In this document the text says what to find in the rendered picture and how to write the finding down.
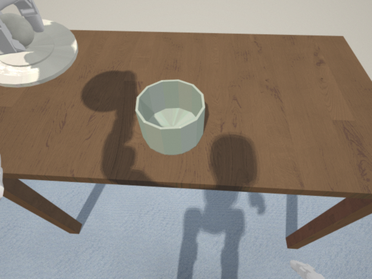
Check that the right robot hand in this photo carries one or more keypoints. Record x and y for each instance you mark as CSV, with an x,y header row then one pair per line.
x,y
305,270

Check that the table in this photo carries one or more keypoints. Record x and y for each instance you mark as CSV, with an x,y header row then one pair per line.
x,y
284,114

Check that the left robot hand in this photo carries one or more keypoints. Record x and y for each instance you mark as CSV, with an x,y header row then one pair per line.
x,y
28,9

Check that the pot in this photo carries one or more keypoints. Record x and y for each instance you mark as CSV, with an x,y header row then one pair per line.
x,y
171,116

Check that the knob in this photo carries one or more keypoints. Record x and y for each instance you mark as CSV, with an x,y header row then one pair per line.
x,y
21,29

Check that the lid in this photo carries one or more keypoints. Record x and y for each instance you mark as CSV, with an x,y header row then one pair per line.
x,y
49,55

